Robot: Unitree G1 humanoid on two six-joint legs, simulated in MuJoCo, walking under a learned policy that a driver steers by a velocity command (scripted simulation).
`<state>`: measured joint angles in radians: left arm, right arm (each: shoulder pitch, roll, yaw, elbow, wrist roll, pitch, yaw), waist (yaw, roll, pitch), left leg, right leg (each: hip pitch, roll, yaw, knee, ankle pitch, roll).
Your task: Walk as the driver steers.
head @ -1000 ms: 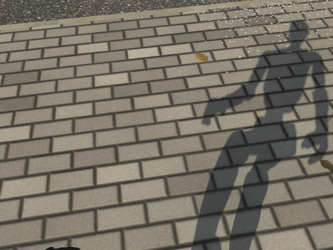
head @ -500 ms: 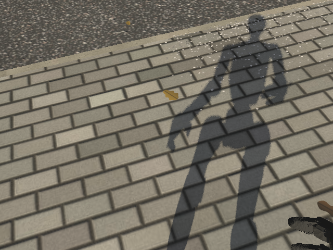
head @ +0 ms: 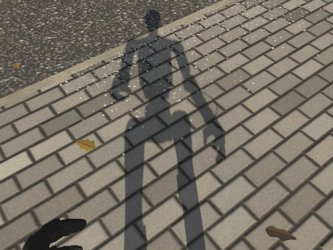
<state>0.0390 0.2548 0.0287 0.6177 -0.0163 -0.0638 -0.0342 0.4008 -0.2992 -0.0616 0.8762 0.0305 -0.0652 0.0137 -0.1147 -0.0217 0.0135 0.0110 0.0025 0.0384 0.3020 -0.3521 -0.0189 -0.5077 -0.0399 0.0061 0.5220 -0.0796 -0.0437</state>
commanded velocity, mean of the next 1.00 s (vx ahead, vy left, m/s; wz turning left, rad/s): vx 0.50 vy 0.00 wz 0.31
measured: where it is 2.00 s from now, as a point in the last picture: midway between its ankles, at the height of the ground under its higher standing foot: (93, 128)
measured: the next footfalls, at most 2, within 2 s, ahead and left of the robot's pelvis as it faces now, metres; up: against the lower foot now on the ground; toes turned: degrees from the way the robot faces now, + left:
right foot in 0.02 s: +0.17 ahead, -0.12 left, +0.00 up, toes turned -1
left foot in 0.56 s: +0.45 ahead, +0.14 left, +0.00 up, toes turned +15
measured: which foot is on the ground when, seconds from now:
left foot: down 0.00-0.02, up 0.04-0.54, down 0.56-1.00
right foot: up 0.00-0.00, down 0.02-0.58, up 0.60-1.00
